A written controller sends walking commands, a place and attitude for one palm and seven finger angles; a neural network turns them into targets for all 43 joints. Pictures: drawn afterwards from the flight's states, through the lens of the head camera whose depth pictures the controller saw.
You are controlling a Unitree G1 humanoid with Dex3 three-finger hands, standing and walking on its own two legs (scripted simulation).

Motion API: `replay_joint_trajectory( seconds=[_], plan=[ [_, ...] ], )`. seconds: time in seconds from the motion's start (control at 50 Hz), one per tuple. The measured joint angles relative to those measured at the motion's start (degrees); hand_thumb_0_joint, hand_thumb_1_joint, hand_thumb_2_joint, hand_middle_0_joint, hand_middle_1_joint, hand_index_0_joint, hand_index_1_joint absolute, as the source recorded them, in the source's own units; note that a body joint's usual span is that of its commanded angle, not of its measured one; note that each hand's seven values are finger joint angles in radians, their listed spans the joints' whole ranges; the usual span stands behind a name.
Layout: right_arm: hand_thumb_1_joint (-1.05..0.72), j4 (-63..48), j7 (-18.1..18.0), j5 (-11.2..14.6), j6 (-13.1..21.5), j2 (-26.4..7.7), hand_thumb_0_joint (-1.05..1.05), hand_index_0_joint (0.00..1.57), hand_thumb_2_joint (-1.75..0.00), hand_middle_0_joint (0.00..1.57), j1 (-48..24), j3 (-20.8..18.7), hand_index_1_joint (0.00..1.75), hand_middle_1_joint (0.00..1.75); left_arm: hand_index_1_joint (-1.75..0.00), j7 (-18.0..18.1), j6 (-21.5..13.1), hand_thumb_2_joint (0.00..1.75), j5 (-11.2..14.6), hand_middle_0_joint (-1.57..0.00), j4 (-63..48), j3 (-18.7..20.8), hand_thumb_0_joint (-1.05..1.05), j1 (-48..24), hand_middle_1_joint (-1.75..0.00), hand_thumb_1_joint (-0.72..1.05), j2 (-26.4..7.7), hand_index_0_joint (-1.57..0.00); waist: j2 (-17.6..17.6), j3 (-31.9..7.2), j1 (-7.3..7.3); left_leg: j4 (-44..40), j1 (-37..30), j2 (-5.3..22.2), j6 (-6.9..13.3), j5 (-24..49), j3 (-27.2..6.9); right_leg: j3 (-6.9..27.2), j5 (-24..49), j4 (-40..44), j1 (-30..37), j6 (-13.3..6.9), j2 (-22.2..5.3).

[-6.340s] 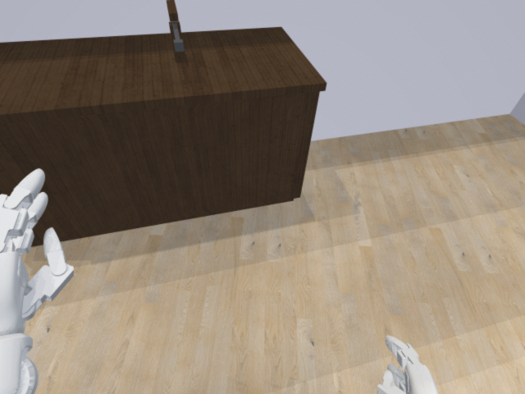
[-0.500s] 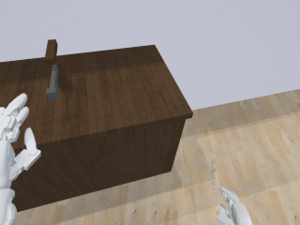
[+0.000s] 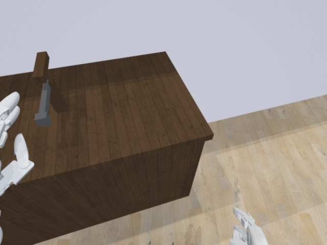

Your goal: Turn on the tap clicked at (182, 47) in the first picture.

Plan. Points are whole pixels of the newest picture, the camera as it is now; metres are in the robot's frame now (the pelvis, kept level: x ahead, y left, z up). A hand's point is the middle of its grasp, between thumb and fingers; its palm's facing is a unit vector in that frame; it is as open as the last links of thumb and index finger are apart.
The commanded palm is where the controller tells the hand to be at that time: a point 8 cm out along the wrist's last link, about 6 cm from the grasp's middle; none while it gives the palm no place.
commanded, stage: shuffle to correct the standing spot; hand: left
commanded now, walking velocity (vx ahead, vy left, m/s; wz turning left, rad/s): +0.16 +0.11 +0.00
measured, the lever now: (42, 119) +0.41 +0.35 +0.07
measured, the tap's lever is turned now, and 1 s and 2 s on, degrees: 0 0 0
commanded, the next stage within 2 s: come to a stop and stand still in 0.32 s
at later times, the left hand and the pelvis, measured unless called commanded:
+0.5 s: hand (17, 124) +0.29 +0.29 +0.19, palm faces +0.39 -0.81 -0.45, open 7.4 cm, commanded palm +0.23 +0.32 +0.19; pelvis +0.06 +0.04 +0.00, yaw -1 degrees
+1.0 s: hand out of the picture +0.29 +0.32 +0.24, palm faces +0.49 -0.76 -0.44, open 7.4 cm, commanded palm +0.21 +0.32 +0.19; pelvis +0.04 +0.04 +0.01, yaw -1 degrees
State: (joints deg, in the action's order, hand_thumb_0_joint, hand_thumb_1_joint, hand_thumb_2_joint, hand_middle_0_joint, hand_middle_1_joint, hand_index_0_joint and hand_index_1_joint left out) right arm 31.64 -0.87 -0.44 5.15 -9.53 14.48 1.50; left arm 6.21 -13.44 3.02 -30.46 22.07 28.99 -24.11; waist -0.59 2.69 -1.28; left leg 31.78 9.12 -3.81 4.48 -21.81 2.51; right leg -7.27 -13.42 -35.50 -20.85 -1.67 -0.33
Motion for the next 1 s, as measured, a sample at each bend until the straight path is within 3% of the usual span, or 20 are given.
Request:
replay_joint_trajectory(
  seconds=[0.06, 0.1, 0.14, 0.18, 0.24, 0.3, 0.34, 0.4, 0.44, 0.48, 0.52, 0.56, 0.64, 0.74, 0.86, 0.92, 1.0],
  plan=[
    [-0.9, 1.97, -0.18, 0.37, -1.19, -1.36, 0.01, 0.21, -0.9, 0.2, -0.49, -0.97, 0.3, 0.3, -0.3, -0.42, -0.6, 0.9, 0.04, -0.22, 2.37, 0.49, 0.01, -2.06, -0.3, 0.89, -0.68, -0.21, -2.5, 0.87, 0.18, 18.31, 7.74, 1.36, -1.51, -2.63, -1.44, -2.48, -0.8, 0.39, 1.63, -2.4, 0.83],
    [-0.91, 4.02, 0.21, 0.49, -2.16, -2.2, 0.01, 0.21, -0.9, 0.2, -1.35, -1.61, 0.3, 0.3, -0.3, -0.6, -0.79, 0.9, 0.3, -0.22, 4.21, 0.46, 0.01, -3.54, -0.3, 0.89, 1.13, -0.22, -2.16, 1.21, 1.51, 31.12, 13.7, 1.2, -2.6, -3.48, -2.18, -2.12, -1.98, -0.17, 2.36, -2.62, 0.68],
    [-0.91, 4.77, 0.59, 0.43, -2.74, -2.87, 0.01, 0.2, -0.9, 0.2, -1.82, -1.81, 0.3, 0.3, -0.3, -0.44, -0.91, 0.9, 0.25, -0.22, 5.27, 0.65, 0.01, -3.3, -0.3, 0.89, 3.56, -0.22, -0.99, 1.0, 2.67, 36.39, 18.15, 2.56, -3.31, -2.08, -2.32, -0.74, -1.53, 1.05, 3.14, -2.27, 0.46],
    [-0.91, 4.7, 0.61, 0.23, -2.8, -3.42, 0.01, 0.2, -0.9, 0.2, -2.04, -1.82, 0.3, 0.3, -0.3, -0.2, -0.49, 0.9, -0.04, -0.22, 5.58, 0.14, 0.01, -2.82, -0.3, 0.89, 5.57, -0.21, 0.21, 0.73, 3.08, 33.99, 20.42, 4.93, -3.54, 0.69, -2.66, 0.33, -0.73, 2.8, 3.88, -1.92, 0.08],
    [-0.91, 4.31, -0.14, -0.21, -1.54, -3.83, 0.01, 0.2, -0.9, 0.2, -2.08, -2.05, 0.3, 0.3, -0.3, 0.07, 0.11, 0.9, -0.59, -0.21, 4.75, -1.92, 0.01, -3.74, -0.3, 0.89, 6.88, -0.21, 2.28, 0.73, 3.31, 20.95, 18.47, 7.55, -3.36, 4.45, -2.15, 1.43, -0.37, 4.28, 4.79, -1.21, -1.16],
    [-0.91, 3.65, -1.06, -0.49, 0.34, -4.39, 0.01, 0.2, -0.9, 0.2, -2.23, -2.63, 0.3, 0.3, -0.3, 0.34, 0.31, 0.9, -1.08, -0.21, 2.63, -3.63, 0.01, -4.98, -0.3, 0.89, 6.51, -0.21, 3.24, 0.87, 3.02, 7.59, 12.37, 7.7, -3.08, 6.08, -0.7, 2.21, -1.4, 3.53, 5.35, -0.04, -2.26],
    [-0.91, 2.36, -1.56, -0.31, 1.23, -5.17, 0.01, 0.2, -0.9, 0.2, -2.24, -3.32, 0.3, 0.3, -0.3, 0.33, 0.08, 0.9, -1.08, -0.22, 0.72, -3.67, 0.01, -5.16, -0.3, 0.89, 5.57, -0.21, 1.94, 0.39, 2.35, 0.89, 8.08, 7.29, -2.86, 6.35, -0.71, 2.29, -3.09, 1.17, 4.75, 0.97, -2.03],
    [-0.91, 1.6, -1.96, 0.47, 1.3, -3.25, 0.01, 0.2, -0.9, 0.2, -3.51, -3.87, 0.3, 0.3, -0.3, 0.45, -0.68, 0.9, -0.9, -0.22, 0.26, -0.9, 0.01, -6.09, -0.3, 0.89, 1.84, -0.21, 3.65, 0.94, 1.77, 2.6, 7.82, 5.72, -4.93, 6.6, 0.64, 4.91, -7.89, -5.12, 2.91, 1.39, -2.89],
    [-0.91, 1.0, -1.79, 0.54, 1.25, -1.68, 0.01, 0.2, -0.9, 0.2, -3.45, -3.32, 0.3, 0.3, -0.3, 0.33, -0.69, 0.9, -0.76, -0.22, 1.45, 1.1, 0.01, -5.95, -0.3, 0.89, -0.18, -0.21, 4.03, 0.24, 1.04, 2.81, 8.0, 5.08, -5.06, 5.82, 0.9, 5.11, -12.11, -8.8, 1.71, 1.3, -2.31],
    [-0.91, 0.56, -1.37, 0.78, 1.35, -0.67, 0.01, 0.2, -0.9, 0.2, -2.97, -2.42, 0.3, 0.3, -0.3, 0.24, -0.24, 0.9, -0.56, -0.22, 2.4, 2.48, 0.01, -5.45, -0.3, 0.89, -0.99, -0.21, 3.48, -0.36, 0.64, 3.14, 8.43, 4.79, -4.86, 5.25, 0.66, 3.84, -10.37, -5.23, 2.9, 1.24, -1.57],
    [-0.91, 0.93, -0.85, 0.96, 1.35, -0.54, 0.01, 0.2, -0.9, 0.2, -2.81, -1.58, 0.3, 0.3, -0.3, 0.19, 0.08, 0.9, -0.53, -0.21, 2.87, 2.51, 0.01, -5.0, -0.3, 0.89, 0.17, -0.21, 1.23, -0.05, 0.44, 4.37, 8.73, 5.56, -4.96, 4.27, -0.27, 2.71, -5.03, -0.49, 5.15, -0.07, -0.3],
    [-0.91, 2.18, -0.37, 0.99, 1.01, -0.43, 0.01, 0.2, -0.9, 0.2, -2.64, -0.88, 0.3, 0.3, -0.3, 0.11, 0.7, 0.9, -0.28, -0.21, 2.65, 1.34, 0.01, -4.16, -0.3, 0.89, 1.82, -0.21, -0.7, -0.03, 0.5, 4.57, 8.52, 6.4, -5.18, 4.05, -1.21, 1.85, -4.78, 2.22, 6.98, -0.24, 0.69],
    [-0.91, 3.63, -0.18, 0.97, 0.34, 0.41, 0.01, 0.2, -0.9, 0.2, -2.57, 0.21, 0.3, 0.3, -0.3, 0.24, 2.14, 0.9, 0.41, -0.21, 1.11, -0.95, 0.01, -2.33, -0.3, 0.89, 3.97, -0.21, 0.45, 0.01, 1.68, 0.8, 5.8, 5.73, -4.98, 4.93, -0.26, 2.85, -4.9, 4.15, 8.45, 0.43, 0.14],
    [-0.91, 2.73, -1.03, 0.47, -0.13, 1.09, 0.01, 0.21, -0.9, 0.2, -3.81, 0.4, 0.3, 0.3, -0.3, 0.39, 4.2, 0.9, 0.36, -0.21, 0.52, -1.49, 0.01, -3.32, -0.3, 0.89, 3.04, -0.21, 2.09, 1.08, 2.43, -3.05, 3.68, 5.2, -4.77, 7.08, 0.63, 3.66, -3.49, 6.25, 9.56, 0.83, -0.28],
    [-0.91, 0.83, -1.21, 0.72, -0.35, 0.17, 0.01, 0.21, -0.9, 0.2, -5.34, 0.03, 0.3, 0.3, -0.3, 0.74, 4.66, 0.9, 0.83, -0.21, 0.2, -1.39, 0.01, -4.06, -0.3, 0.89, 2.39, -0.21, 0.85, 0.8, 1.73, -4.47, 4.13, 6.69, -5.22, 8.84, -0.14, 2.92, 0.22, 11.37, 10.89, 0.26, 1.42],
    [-0.91, -2.63, -3.37, 2.06, 0.59, -1.46, 0.01, 0.2, -0.9, 0.2, -2.45, 1.24, 0.3, 0.3, -0.3, -0.89, 2.88, 0.9, -0.27, -0.22, 3.45, -0.6, 0.01, -13.27, -0.3, 0.89, -4.7, -0.22, 1.24, 1.74, 3.94, -3.98, 5.26, 6.47, -5.43, 9.71, -1.2, 1.84, 0.13, 9.92, 9.75, 0.08, 1.19],
    [-0.91, -0.79, -0.82, 1.0, 2.21, -2.84, 0.01, 0.2, -0.9, 0.2, -2.8, 1.37, 0.3, 0.3, -0.31, 0.01, 0.6, 0.9, 0.98, -0.22, 8.44, 5.92, 0.01, -18.74, -0.3, 0.88, -8.26, -0.22, 1.49, 0.77, 3.67, -3.27, 7.35, 7.05, -5.83, 10.38, -0.91, 2.15, 0.6, 8.64, 7.15, -0.97, 1.7]
  ],
)
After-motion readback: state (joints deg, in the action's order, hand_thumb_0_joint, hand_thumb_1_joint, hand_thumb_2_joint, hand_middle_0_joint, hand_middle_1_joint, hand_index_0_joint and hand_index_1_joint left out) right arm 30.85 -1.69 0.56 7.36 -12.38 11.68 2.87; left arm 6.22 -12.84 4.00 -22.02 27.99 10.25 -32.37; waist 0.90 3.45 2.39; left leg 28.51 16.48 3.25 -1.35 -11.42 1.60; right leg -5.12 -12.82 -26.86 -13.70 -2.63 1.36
